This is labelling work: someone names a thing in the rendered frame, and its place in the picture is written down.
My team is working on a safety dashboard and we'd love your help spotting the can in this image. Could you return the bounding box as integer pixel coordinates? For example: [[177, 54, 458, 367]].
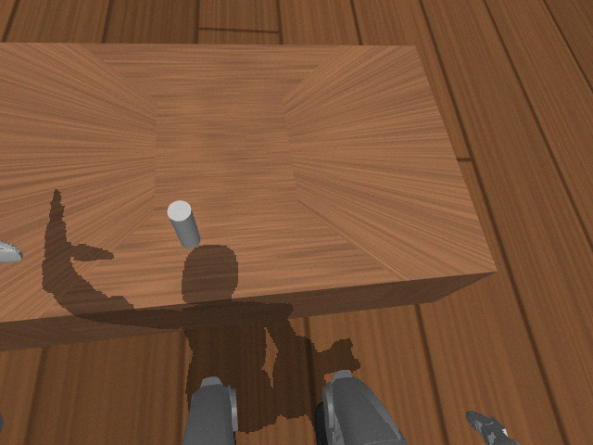
[[167, 200, 200, 249]]

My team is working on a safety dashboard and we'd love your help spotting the right robot hand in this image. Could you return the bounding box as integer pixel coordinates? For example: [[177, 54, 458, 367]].
[[465, 411, 520, 445]]

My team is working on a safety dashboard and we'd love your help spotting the left robot hand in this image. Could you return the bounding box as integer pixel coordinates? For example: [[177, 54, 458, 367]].
[[0, 241, 23, 263]]

